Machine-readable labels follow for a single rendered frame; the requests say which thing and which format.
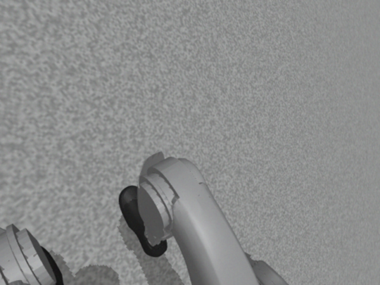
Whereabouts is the right robot hand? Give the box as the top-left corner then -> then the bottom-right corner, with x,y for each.
245,252 -> 288,285

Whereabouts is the left robot foot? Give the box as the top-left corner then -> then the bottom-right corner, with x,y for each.
41,246 -> 64,285

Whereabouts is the right robot foot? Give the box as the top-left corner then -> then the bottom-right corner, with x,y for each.
119,186 -> 167,257

